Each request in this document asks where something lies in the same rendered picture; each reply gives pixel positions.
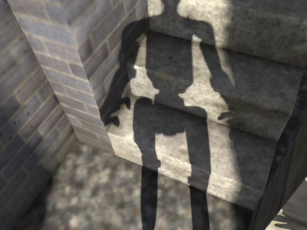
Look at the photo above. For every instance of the stairs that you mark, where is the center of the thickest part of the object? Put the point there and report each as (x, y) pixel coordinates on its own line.
(213, 85)

